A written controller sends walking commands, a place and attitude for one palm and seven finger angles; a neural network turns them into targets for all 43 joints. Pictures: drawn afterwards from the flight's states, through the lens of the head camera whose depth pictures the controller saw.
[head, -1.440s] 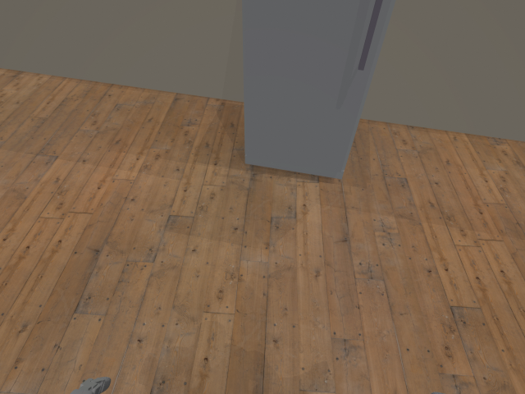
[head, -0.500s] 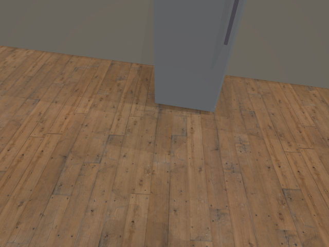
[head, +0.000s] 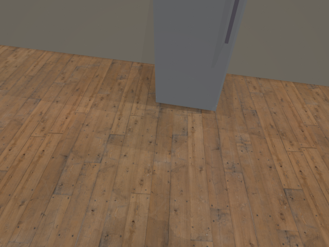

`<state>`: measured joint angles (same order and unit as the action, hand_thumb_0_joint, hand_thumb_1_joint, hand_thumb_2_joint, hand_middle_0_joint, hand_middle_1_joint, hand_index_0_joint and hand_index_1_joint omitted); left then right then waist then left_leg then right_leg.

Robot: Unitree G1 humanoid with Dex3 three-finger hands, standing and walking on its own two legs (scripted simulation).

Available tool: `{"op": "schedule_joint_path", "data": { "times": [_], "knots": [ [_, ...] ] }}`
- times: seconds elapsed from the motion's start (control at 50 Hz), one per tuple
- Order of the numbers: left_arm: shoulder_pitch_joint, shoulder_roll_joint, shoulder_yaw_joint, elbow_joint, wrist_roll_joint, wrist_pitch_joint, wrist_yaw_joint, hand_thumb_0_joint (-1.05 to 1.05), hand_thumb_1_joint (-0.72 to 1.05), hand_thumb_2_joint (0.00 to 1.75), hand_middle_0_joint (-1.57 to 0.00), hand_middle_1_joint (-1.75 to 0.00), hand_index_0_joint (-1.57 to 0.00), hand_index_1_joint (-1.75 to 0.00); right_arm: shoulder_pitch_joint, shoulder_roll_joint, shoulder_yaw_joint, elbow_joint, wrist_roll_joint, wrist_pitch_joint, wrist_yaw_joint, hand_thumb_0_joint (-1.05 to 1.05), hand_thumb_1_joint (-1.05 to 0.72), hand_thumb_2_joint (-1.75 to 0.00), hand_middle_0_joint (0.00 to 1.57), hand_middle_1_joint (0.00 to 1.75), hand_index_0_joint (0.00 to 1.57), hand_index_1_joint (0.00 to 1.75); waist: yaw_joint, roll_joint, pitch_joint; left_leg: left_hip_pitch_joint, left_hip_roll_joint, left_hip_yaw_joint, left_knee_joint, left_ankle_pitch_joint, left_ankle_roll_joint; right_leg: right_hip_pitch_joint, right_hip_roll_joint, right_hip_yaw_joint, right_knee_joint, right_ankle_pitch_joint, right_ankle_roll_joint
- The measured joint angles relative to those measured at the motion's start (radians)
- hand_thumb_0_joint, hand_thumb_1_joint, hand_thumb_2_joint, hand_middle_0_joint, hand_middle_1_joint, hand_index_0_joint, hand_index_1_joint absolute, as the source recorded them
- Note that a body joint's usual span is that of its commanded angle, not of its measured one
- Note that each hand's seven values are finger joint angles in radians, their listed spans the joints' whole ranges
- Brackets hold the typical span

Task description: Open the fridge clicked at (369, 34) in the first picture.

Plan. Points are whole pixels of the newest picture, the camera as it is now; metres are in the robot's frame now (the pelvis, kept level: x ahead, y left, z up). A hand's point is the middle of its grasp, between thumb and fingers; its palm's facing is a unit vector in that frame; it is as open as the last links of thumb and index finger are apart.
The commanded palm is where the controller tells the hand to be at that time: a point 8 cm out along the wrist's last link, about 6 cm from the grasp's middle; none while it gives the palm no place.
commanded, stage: look at it before walking up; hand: right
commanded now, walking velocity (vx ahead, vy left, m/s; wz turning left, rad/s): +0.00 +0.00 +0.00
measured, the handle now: (236, 0) +1.28 -0.31 +0.13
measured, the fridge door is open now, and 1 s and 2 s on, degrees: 0 0 0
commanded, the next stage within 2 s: walk to a spot facing it in 0.20 s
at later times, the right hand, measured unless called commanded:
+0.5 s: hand out of the picture +0.06 -0.23 -0.18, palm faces +0.00 +0.97 -0.26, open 7.4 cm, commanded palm none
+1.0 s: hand (232, 201) +0.31 -0.21 -0.19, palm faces -0.06 +0.99 -0.13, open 7.4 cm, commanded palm none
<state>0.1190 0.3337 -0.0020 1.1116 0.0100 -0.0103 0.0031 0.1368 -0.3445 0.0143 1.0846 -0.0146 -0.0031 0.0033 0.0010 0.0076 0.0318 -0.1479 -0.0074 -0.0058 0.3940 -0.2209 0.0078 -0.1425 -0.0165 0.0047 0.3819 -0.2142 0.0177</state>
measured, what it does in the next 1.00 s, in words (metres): walks ahead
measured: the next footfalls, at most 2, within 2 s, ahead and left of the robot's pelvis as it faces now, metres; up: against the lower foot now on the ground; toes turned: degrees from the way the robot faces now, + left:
left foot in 1.06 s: +0.41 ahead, +0.07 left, +0.00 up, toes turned +8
right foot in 1.48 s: +0.60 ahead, -0.18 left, +0.00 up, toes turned -14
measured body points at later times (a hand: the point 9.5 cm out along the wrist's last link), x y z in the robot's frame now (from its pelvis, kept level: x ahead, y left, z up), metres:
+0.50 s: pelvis +0.03 -0.01 -0.01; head +0.02 -0.02 +0.44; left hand +0.07 +0.27 -0.15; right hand +0.06 -0.28 -0.16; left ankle -0.01 +0.11 -0.74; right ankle -0.01 -0.13 -0.74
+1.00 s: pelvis +0.22 -0.04 -0.02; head +0.27 -0.05 +0.43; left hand +0.06 +0.14 -0.14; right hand +0.32 -0.26 -0.18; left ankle +0.35 +0.08 -0.72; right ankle +0.03 -0.12 -0.74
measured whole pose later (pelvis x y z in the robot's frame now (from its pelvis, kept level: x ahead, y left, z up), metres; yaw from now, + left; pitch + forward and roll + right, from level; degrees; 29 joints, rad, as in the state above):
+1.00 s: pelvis +0.22 -0.04 -0.02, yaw -1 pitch +1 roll +2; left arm 0.55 0.07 0.01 1.21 0.02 -0.08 0.04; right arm 0.12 -0.18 -0.03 1.02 -0.02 -0.01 0.03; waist 0.06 0.01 0.09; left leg -0.57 0.05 0.14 0.70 -0.20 0.03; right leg 0.17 -0.02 -0.11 0.25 -0.44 -0.01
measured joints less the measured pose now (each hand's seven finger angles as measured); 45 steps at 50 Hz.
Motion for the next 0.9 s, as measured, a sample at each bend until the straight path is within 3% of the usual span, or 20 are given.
{"op": "schedule_joint_path", "data": {
  "times": [0.36, 0.52, 0.6, 0.66, 0.74, 0.82, 0.9],
  "knots": [
    [-0.011, -0.003, -0.001, -0.002, 0.002, 0.004, 0.001, 0.01, 0.90, 0.90, -0.20, -0.30, -0.20, -0.30, 0.001, 0.001, 0.000, -0.001, -0.001, 0.000, -0.006, 0.00, -0.91, -0.90, 0.20, 0.30, 0.20, 0.30, -0.001, -0.002, -0.001, 0.008, 0.002, 0.001, -0.012, 0.000, -0.003, 0.006, 0.001, 0.001, -0.010, 0.000, 0.000],
    [0.113, -0.064, 0.001, 0.007, 0.016, 0.029, -0.011, 0.01, 0.90, 0.90, -0.20, -0.30, -0.20, -0.30, 0.121, 0.073, -0.011, -0.007, -0.012, 0.008, 0.005, 0.00, -0.91, -0.90, 0.20, 0.29, 0.20, 0.30, -0.006, -0.004, -0.065, 0.017, -0.004, 0.028, 0.042, -0.082, 0.000, -0.080, -0.020, -0.019, 0.224, -0.204, -0.019],
    [0.174, -0.103, 0.008, 0.004, 0.011, 0.010, -0.016, 0.01, 0.90, 0.90, -0.20, -0.30, -0.20, -0.30, 0.194, 0.104, -0.020, 0.005, -0.011, 0.001, 0.008, 0.00, -0.91, -0.90, 0.20, 0.30, 0.20, 0.30, -0.007, 0.016, -0.051, 0.035, 0.017, 0.041, 0.083, -0.137, -0.019, -0.087, -0.024, -0.065, 0.203, -0.144, -0.031],
    [0.212, -0.139, 0.015, -0.003, 0.016, -0.024, -0.008, 0.01, 0.90, 0.90, -0.20, -0.30, -0.20, -0.30, 0.237, 0.123, -0.025, 0.033, -0.009, 0.021, 0.008, 0.00, -0.91, -0.90, 0.20, 0.29, 0.20, 0.30, -0.004, 0.046, -0.047, -0.060, 0.038, 0.026, 0.332, -0.247, 0.004, -0.056, -0.002, -0.106, 0.203, -0.165, -0.057],
    [0.293, -0.184, 0.013, 0.004, 0.012, -0.054, 0.011, 0.01, 0.90, 0.90, -0.20, -0.30, -0.20, -0.30, 0.222, 0.140, -0.033, 0.047, -0.018, 0.021, 0.017, 0.01, -0.91, -0.90, 0.20, 0.29, 0.20, 0.30, 0.027, 0.033, -0.031, -0.242, 0.048, 0.055, 0.653, -0.188, 0.007, 0.030, 0.006, -0.102, 0.083, -0.154, -0.066],
    [0.365, -0.231, 0.006, 0.047, 0.008, -0.067, 0.021, 0.00, 0.90, 0.90, -0.20, -0.30, -0.20, -0.30, 0.157, 0.143, -0.045, 0.010, -0.018, 0.007, 0.023, 0.01, -0.91, -0.90, 0.20, 0.29, 0.20, 0.30, 0.031, 0.025, 0.000, -0.381, 0.082, 0.071, 0.704, -0.092, -0.012, 0.125, 0.010, -0.087, -0.042, -0.129, -0.068],
    [0.409, -0.258, 0.008, 0.082, 0.007, -0.070, 0.029, 0.01, 0.90, 0.90, -0.20, -0.30, -0.20, -0.30, 0.079, 0.150, -0.051, -0.027, -0.015, 0.005, 0.026, 0.01, -0.91, -0.90, 0.20, 0.29, 0.20, 0.30, 0.035, 0.018, 0.026, -0.458, 0.103, 0.094, 0.575, -0.002, -0.018, 0.214, 0.009, -0.095, -0.120, -0.143, -0.056]
  ]
}}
